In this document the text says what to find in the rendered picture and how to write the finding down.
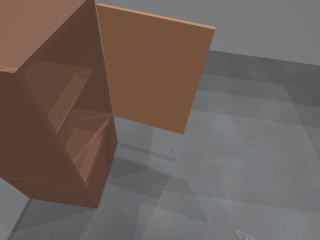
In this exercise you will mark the right robot hand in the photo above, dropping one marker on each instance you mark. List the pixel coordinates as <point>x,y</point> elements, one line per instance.
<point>243,236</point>

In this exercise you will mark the cupboard door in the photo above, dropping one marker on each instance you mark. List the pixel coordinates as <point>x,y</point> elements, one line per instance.
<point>154,65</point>

